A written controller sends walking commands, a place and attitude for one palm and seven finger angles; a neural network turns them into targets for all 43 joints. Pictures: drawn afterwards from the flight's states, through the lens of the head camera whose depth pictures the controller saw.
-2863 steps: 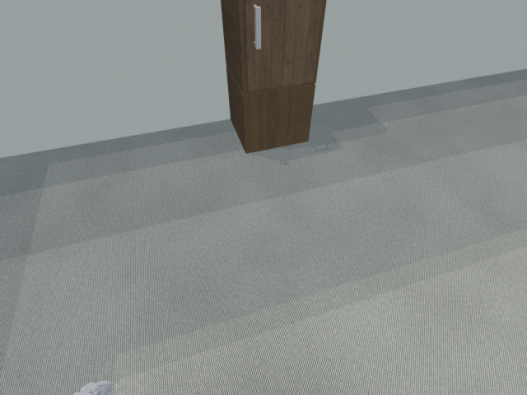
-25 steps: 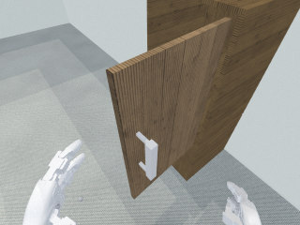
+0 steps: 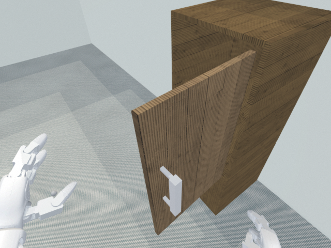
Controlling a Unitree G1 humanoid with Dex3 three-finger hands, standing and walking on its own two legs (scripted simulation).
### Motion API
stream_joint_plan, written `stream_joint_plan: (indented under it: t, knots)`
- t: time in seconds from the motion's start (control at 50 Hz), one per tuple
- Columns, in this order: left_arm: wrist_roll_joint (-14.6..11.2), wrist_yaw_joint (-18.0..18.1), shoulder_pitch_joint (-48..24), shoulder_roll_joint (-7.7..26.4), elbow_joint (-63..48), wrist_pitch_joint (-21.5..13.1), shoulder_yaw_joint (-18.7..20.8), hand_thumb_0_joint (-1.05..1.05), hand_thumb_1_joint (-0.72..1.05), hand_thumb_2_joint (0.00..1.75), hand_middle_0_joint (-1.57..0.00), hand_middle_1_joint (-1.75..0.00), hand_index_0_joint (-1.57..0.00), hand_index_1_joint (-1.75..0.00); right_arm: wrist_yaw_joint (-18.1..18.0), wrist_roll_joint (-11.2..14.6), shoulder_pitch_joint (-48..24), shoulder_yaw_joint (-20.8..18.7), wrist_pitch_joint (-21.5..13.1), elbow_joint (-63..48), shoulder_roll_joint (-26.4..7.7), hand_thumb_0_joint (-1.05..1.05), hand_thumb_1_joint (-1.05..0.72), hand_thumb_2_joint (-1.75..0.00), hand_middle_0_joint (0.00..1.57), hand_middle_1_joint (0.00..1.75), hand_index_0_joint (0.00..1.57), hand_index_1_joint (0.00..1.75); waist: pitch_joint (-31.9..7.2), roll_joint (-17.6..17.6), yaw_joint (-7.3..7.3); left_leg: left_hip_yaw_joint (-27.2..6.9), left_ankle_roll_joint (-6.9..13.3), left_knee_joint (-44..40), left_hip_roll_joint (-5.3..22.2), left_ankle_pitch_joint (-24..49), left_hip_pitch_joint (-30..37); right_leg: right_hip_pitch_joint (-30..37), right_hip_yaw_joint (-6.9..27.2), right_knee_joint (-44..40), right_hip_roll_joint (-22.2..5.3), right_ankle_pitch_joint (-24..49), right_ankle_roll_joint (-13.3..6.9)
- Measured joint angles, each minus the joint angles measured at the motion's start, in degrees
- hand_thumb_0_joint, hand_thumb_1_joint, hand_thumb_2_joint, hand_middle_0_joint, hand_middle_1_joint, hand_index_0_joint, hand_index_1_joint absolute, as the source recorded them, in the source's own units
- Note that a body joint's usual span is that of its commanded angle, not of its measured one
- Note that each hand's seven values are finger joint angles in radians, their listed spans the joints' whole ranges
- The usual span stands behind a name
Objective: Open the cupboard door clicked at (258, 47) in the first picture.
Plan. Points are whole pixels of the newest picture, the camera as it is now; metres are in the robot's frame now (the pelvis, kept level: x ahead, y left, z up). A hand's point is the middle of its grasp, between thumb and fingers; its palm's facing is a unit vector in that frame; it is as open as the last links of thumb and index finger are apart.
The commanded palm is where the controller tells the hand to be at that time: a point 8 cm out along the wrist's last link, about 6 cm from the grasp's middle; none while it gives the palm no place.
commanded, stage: draw the hand back to the body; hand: left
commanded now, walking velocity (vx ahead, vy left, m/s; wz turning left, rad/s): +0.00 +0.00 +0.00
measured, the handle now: (170, 191) +0.28 +0.03 -0.02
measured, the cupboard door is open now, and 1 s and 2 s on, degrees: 95 95 95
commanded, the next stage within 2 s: step back with the hand held close in 0.54 s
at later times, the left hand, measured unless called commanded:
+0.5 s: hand (29, 179) +0.18 +0.27 +0.17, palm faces +0.42 -0.82 -0.39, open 7.5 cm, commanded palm +0.13 +0.31 +0.19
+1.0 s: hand (43, 177) +0.19 +0.25 +0.17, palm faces +0.30 -0.82 -0.48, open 7.4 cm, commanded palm +0.13 +0.30 +0.19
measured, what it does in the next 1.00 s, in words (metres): stands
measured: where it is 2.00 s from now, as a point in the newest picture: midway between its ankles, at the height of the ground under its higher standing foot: outside the picture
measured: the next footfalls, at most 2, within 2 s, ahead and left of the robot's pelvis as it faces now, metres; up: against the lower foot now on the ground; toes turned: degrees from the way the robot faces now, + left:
right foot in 1.84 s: -0.28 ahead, -0.10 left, +0.00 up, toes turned -5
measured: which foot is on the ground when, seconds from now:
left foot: down 0.00-1.00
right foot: down 0.00-1.00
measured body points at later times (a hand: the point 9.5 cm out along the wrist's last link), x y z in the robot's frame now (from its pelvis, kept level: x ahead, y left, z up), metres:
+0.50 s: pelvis -0.01 +0.01 +0.01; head -0.03 +0.00 +0.46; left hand +0.15 +0.31 +0.19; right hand +0.18 -0.21 -0.06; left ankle -0.02 +0.06 -0.73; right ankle -0.01 -0.10 -0.73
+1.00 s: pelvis -0.03 +0.01 +0.01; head -0.01 +0.01 +0.46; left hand +0.17 +0.29 +0.19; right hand +0.14 -0.25 -0.06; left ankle -0.02 +0.06 -0.73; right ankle -0.01 -0.10 -0.73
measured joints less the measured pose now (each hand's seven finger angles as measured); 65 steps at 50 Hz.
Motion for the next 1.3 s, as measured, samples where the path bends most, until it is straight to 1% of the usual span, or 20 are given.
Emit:
stream_joint_plan:
  t: [0.16,0.24,0.28,0.38,0.44,0.52,0.7,0.76,0.8,0.88,0.92,0.96,1.0,1.06,1.1,1.18,1.3]
  knots:
    - [-0.5,-0.1,-5.6,1.1,1.9,-0.1,5.5,0.0,0.6,0.77,-0.2,-0.31,-0.2,-0.3,1.1,-0.3,-2.0,-0.1,-0.7,2.1,0.0,0.01,-0.91,-0.9,0.2,0.3,0.2,0.3,1.7,-1.1,0.79,0.2,0.3,-4.8,-0.3,2.2,4.4,4.3,0.6,-4.8,-0.2,2.2,0.4]
    - [-0.7,0.1,-8.0,1.0,2.5,-0.6,7.4,0.01,0.73,0.82,-0.21,-0.31,-0.21,-0.3,1.8,-0.5,-2.7,-0.4,-0.9,2.8,-0.5,0.01,-0.91,-0.9,0.2,0.3,0.2,0.3,2.7,-1.1,0.79,0.4,0.4,-6.9,-0.6,3.3,6.0,5.8,0.8,-6.7,-0.5,3.3,0.7]
    - [-0.7,-0.1,-8.3,0.3,2.9,-0.9,7.4,0.01,0.78,0.84,-0.21,-0.3,-0.21,-0.3,2.3,-0.5,-3.1,-0.6,-0.8,2.9,-0.8,0.01,-0.91,-0.9,0.2,0.3,0.2,0.3,3.1,-1.0,0.62,0.5,0.6,-7.9,-0.7,3.8,6.6,6.3,1.0,-7.5,-0.6,3.8,0.8]
    - [-0.6,-1.0,-7.2,-0.9,3.2,-0.5,5.7,0.01,0.85,0.88,-0.21,-0.3,-0.21,-0.3,2.8,-0.8,-3.1,-1.0,-0.2,3.0,-0.8,0.01,-0.91,-0.9,0.2,0.3,0.2,0.3,4.1,-1.2,0.46,0.9,0.8,-9.7,-1.0,5.0,7.5,6.9,1.4,-8.7,-0.9,4.8,1.1]
    - [-0.5,-1.2,-6.4,-0.5,2.6,-0.4,5.3,0.01,0.87,0.88,-0.21,-0.31,-0.21,-0.3,2.7,-0.8,-2.6,-0.9,-0.2,3.4,-0.5,0.01,-0.91,-0.9,0.2,0.3,0.2,0.3,4.3,-1.7,0.54,0.9,0.8,-10.2,-0.9,5.3,7.9,7.3,1.5,-9.2,-0.8,5.1,1.0]
    - [-0.3,-1.0,-6.3,0.1,1.8,-0.6,6.0,0.01,0.88,0.89,-0.21,-0.31,-0.21,-0.3,2.6,-0.8,-2.1,-0.9,-0.7,4.1,-0.4,0.01,-0.91,-0.9,0.2,0.3,0.2,0.3,4.4,-1.7,0.64,0.8,0.7,-10.5,-0.9,5.5,8.5,8.0,1.4,-9.8,-0.8,5.4,1.0]
    - [-0.2,-0.9,-8.1,-0.3,3.7,-1.6,7.0,0.01,0.89,0.9,-0.21,-0.31,-0.21,-0.3,2.6,-0.7,-2.7,-0.8,-0.4,4.6,-0.2,0.01,-0.91,-0.9,0.2,0.3,0.2,0.3,4.9,-1.2,0.46,0.9,0.6,-11.1,-0.7,6.1,8.7,8.0,1.4,-10.0,-0.7,5.8,0.7]
    - [0.1,-0.8,-8.3,0.5,5.8,-3.7,9.3,0.01,0.89,0.9,-0.21,-0.31,-0.21,-0.3,2.3,-0.8,-3.4,-0.6,0.6,4.1,0.1,0.01,-0.91,-0.9,0.2,0.3,0.2,0.3,4.6,-1.5,-0.43,1.0,0.5,-10.5,-0.1,6.1,7.0,6.8,1.6,-10.8,0.0,6.6,0.5]
    - [0.4,-0.7,-8.3,0.6,6.5,-4.5,10.1,0.01,0.89,0.9,-0.21,-0.31,-0.21,-0.3,2.3,-1.0,-3.9,-0.8,1.1,3.7,0.0,0.01,-0.91,-0.9,0.2,0.3,0.2,0.3,4.7,-1.9,-1.05,1.3,0.4,-10.5,0.2,6.3,5.9,5.9,1.8,-11.2,0.3,7.3,0.4]
    - [1.0,-0.6,-7.0,0.2,5.3,-5.1,8.8,0.01,0.89,0.9,-0.21,-0.31,-0.21,-0.3,2.2,-1.1,-4.4,-1.9,1.9,2.7,-1.2,0.01,-0.91,-0.9,0.2,0.3,0.2,0.3,5.3,-2.6,-2.17,2.1,0.4,-10.5,0.2,6.8,4.1,3.5,2.5,-10.5,0.2,7.7,0.6]
    - [1.2,-0.8,-5.8,0.6,3.5,-5.3,8.0,0.01,0.89,0.9,-0.21,-0.31,-0.21,-0.3,2.1,-1.0,-4.5,-2.5,2.5,2.1,-1.7,0.01,-0.91,-0.9,0.2,0.3,0.2,0.3,5.6,-3.0,-2.71,2.4,0.6,-10.2,0.0,6.9,3.2,2.2,2.8,-9.4,0.0,7.5,0.7]
    - [1.3,-1.1,-4.4,1.7,1.5,-5.6,7.9,0.01,0.89,0.9,-0.21,-0.31,-0.21,-0.3,2.0,-0.9,-4.4,-3.2,3.1,1.6,-1.8,0.01,-0.91,-0.9,0.2,0.3,0.2,0.3,5.7,-3.6,-3.2,2.7,0.7,-9.7,-0.1,6.9,2.4,1.0,3.0,-8.2,-0.2,7.2,0.8]
    - [1.3,-1.1,-3.1,3.3,-0.3,-6.1,8.9,0.01,0.89,0.9,-0.22,-0.31,-0.22,-0.3,1.9,-0.8,-4.2,-3.6,3.7,1.1,-1.8,0.01,-0.91,-0.9,0.2,0.3,0.2,0.3,5.7,-4.3,-3.57,2.9,0.8,-8.9,-0.3,6.9,1.6,0.0,3.1,-7.0,-0.3,6.9,0.9]
    - [1.2,-0.8,-2.0,5.3,-1.6,-7.1,11.1,0.01,0.89,0.89,-0.22,-0.31,-0.22,-0.3,1.7,-0.8,-3.8,-4.0,4.3,0.5,-1.5,0.01,-0.91,-0.9,0.2,0.3,0.2,0.3,5.4,-5.0,-3.75,3.3,0.9,-7.9,-0.4,6.8,0.6,-1.3,3.3,-5.3,-0.5,6.6,1.0]
    - [1.3,-0.5,-1.9,5.8,-1.5,-7.5,12.3,0.01,0.89,0.89,-0.22,-0.31,-0.22,-0.3,1.7,-0.8,-3.6,-4.1,4.3,0.2,-1.3,0.01,-0.91,-0.9,0.2,0.3,0.2,0.3,5.2,-5.1,-3.72,3.5,1.0,-7.1,-0.4,6.8,-0.1,-2.1,3.4,-4.3,-0.5,6.6,1.1]
    - [1.7,0.1,-2.6,4.5,0.0,-7.7,12.8,0.01,0.89,0.9,-0.22,-0.31,-0.22,-0.3,1.6,-0.8,-3.2,-3.9,4.0,0.1,-1.2,0.01,-0.91,-0.9,0.2,0.3,0.2,0.3,4.9,-4.6,-3.42,3.7,1.4,-5.1,-0.4,6.8,-1.8,-3.7,3.5,-2.6,-0.5,6.7,1.3]
    - [3.3,0.5,-4.1,1.3,1.2,-7.6,10.7,0.01,0.89,0.9,-0.21,-0.31,-0.21,-0.3,1.5,-1.0,-2.0,-3.3,3.3,0.4,-0.9,0.01,-0.91,-0.9,0.2,0.3,0.2,0.3,5.1,-4.1,-3.18,3.2,1.8,-1.1,-0.2,5.2,-5.3,-6.0,2.5,-1.0,-0.5,7.4,1.5]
